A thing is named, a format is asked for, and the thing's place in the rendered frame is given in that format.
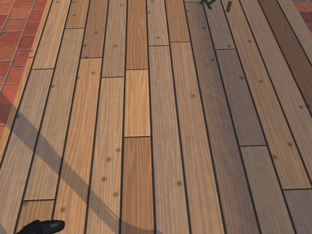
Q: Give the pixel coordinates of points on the robot left hand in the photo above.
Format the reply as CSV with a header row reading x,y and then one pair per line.
x,y
43,227

